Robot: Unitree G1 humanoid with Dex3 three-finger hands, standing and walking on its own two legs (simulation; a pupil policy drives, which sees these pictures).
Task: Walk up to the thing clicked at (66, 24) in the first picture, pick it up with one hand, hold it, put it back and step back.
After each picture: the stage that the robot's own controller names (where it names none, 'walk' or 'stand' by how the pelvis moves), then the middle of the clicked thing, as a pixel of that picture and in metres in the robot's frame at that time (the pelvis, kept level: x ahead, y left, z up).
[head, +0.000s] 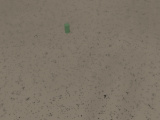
stand; (67, 28) +1.64 +0.24 -0.72
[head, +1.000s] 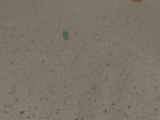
walk; (65, 34) +1.51 +0.20 -0.72
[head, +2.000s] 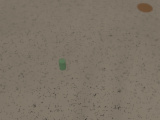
walk; (62, 64) +0.98 +0.21 -0.71
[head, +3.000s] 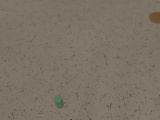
walk; (59, 102) +0.59 +0.26 -0.70
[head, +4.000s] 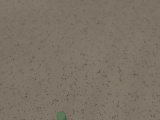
stand; (62, 118) +0.41 +0.22 -0.69
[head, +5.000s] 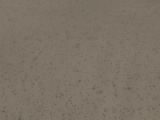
stand; out of the picture +0.33 +0.21 -0.72
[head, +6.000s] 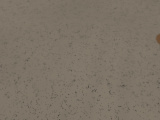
stand; out of the picture +0.31 +0.23 -0.72
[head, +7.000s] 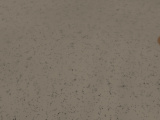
stand; out of the picture +0.33 +0.23 -0.73
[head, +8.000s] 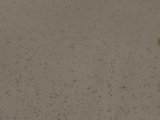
stand; out of the picture +0.32 +0.23 -0.73
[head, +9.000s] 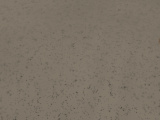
go down; out of the picture +0.32 +0.23 -0.73
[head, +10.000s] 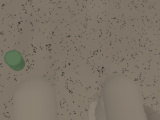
go down; (15, 61) +0.42 +0.25 -0.31
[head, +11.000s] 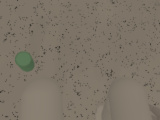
approach; (25, 62) +0.41 +0.25 -0.30
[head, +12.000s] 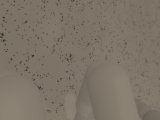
close in; out of the picture +0.39 +0.29 -0.22
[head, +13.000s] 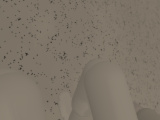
close; out of the picture +0.39 +0.29 -0.22
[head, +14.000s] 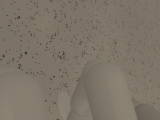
lift; out of the picture +0.37 +0.28 -0.23
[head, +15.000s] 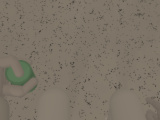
lift; (23, 77) +0.32 +0.22 -0.03
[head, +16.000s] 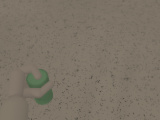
hold; (40, 87) +0.32 +0.17 +0.02
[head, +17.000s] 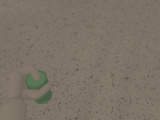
hold; (39, 87) +0.33 +0.17 +0.00
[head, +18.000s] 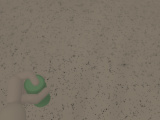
crouch; (38, 91) +0.32 +0.18 -0.05
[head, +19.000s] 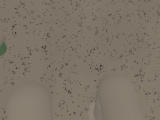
lower; out of the picture +0.46 +0.26 -0.10
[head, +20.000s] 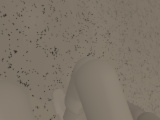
lower; out of the picture +0.42 +0.29 -0.23
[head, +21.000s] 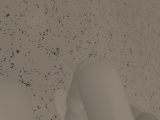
lower; out of the picture +0.41 +0.30 -0.23
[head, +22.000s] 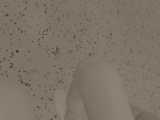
lower; out of the picture +0.42 +0.30 -0.23
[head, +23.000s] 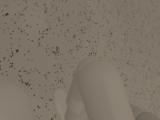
lower; out of the picture +0.42 +0.30 -0.22
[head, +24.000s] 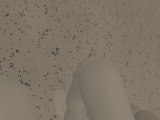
open; out of the picture +0.42 +0.28 -0.23
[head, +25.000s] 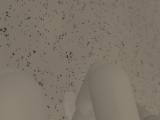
stand; out of the picture +0.41 +0.28 -0.23
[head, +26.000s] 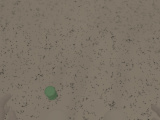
walk; (51, 93) +0.41 +0.20 -0.53
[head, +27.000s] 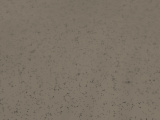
stand; out of the picture +0.38 +0.19 -0.66
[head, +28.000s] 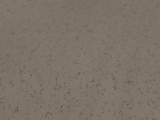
stand; out of the picture +0.38 +0.19 -0.67
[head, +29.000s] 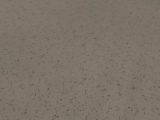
stand; out of the picture +0.39 +0.18 -0.72
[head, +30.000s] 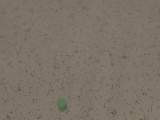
walk; (62, 105) +0.44 +0.16 -0.70
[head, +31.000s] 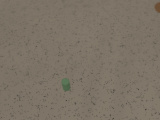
walk; (66, 84) +0.66 +0.19 -0.70
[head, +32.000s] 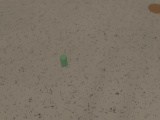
stand; (63, 61) +1.00 +0.24 -0.70
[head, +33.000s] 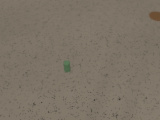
stand; (67, 66) +1.01 +0.20 -0.72
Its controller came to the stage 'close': yes
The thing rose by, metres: 0.72
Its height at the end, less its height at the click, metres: +0.00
